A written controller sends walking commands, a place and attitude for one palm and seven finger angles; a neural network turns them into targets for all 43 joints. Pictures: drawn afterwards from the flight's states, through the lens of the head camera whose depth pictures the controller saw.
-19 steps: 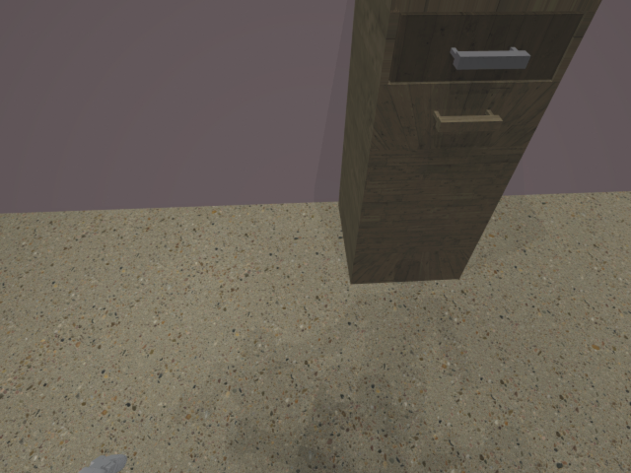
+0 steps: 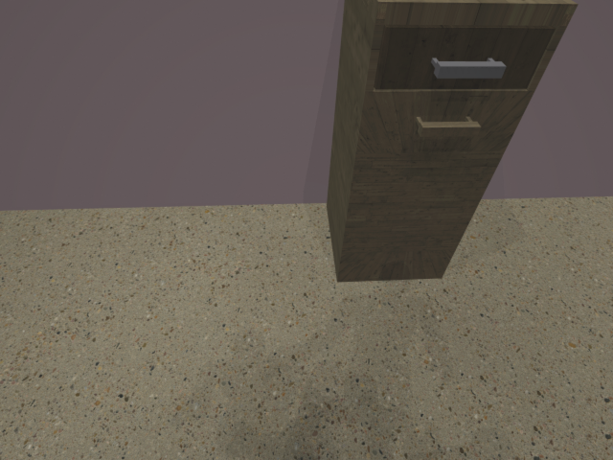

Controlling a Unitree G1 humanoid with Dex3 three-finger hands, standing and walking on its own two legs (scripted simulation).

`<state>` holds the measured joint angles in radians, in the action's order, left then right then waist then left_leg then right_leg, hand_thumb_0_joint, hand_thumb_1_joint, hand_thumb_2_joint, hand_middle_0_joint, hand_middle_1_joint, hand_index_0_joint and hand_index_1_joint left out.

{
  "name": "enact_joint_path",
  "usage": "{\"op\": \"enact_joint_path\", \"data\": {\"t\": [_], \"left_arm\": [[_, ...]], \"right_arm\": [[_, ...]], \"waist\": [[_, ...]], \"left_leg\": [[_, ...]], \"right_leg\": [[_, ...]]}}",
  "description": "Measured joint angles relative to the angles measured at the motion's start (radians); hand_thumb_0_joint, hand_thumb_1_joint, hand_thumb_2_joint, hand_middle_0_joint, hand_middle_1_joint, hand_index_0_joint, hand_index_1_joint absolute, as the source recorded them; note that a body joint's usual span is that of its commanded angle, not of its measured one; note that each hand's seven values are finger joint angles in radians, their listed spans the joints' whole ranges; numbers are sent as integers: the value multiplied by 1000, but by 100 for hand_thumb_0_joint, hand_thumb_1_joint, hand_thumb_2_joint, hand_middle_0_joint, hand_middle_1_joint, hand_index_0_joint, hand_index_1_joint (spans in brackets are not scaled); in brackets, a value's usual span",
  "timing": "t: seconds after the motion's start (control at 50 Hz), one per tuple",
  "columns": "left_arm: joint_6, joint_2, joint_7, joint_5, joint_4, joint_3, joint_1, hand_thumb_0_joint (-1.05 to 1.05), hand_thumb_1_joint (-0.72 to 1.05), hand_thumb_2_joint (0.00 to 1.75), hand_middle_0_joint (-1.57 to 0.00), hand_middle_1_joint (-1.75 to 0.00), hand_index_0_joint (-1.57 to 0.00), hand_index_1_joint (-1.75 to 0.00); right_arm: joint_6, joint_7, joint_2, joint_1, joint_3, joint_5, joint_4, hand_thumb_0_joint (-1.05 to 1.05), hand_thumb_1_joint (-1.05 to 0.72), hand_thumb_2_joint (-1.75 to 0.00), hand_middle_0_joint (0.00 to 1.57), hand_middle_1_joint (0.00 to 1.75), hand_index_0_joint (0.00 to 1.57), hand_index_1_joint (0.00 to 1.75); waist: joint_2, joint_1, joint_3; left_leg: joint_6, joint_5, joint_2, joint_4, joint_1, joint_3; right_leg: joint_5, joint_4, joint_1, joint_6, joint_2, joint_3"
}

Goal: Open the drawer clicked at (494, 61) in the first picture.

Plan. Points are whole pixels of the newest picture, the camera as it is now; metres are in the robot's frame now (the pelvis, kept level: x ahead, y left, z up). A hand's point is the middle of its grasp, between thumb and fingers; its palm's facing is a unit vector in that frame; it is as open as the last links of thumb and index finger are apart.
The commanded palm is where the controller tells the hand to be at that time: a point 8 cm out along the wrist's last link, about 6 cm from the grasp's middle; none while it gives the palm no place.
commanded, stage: stand and wait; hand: left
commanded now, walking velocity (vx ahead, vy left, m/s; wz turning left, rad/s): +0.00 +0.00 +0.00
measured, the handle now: (466, 65) +0.92 -0.31 +0.12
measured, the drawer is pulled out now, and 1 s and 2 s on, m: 0.00 0.00 0.00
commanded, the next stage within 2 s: look at it before walking up in 0.44 s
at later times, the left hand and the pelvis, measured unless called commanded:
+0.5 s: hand out of the picture +0.06 +0.24 -0.15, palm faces -0.04 -0.94 -0.34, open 7.4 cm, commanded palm none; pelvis -0.02 -0.01 +0.00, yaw +0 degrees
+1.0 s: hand out of the picture +0.06 +0.23 -0.15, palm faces -0.05 -0.94 -0.34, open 7.4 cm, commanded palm none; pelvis -0.01 -0.01 +0.00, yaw -1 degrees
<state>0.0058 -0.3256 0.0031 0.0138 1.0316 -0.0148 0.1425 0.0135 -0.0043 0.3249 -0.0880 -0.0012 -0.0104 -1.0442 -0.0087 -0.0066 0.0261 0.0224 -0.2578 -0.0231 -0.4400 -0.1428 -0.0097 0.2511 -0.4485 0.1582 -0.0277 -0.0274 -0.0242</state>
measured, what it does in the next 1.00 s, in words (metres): stands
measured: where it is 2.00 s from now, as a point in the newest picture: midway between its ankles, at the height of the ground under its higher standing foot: outside the picture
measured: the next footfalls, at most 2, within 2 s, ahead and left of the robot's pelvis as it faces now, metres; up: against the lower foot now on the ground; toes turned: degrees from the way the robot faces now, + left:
none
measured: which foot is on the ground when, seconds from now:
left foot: down 0.00-1.00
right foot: down 0.00-1.00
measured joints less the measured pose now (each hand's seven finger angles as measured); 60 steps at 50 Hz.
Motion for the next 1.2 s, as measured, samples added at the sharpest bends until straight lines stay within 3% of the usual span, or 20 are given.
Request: {"op": "enact_joint_path", "data": {"t": [0.38,1.2], "left_arm": [[-4,-16,-2,-2,54,4,12,1,90,90,-21,-30,-21,-30],[-11,-13,-2,0,58,4,-6,1,90,90,-21,-30,-21,-30]], "right_arm": [[-6,-3,16,-50,1,4,-74,1,-90,-90,20,30,20,30],[1,-2,14,-16,-2,5,-75,1,-90,-90,20,30,20,30]], "waist": [[9,9,14],[11,5,16]], "left_leg": [[-13,44,13,42,-1,3],[-23,47,25,73,15,-4]], "right_leg": [[-44,41,2,11,12,3],[-47,65,-7,20,24,-4]]}}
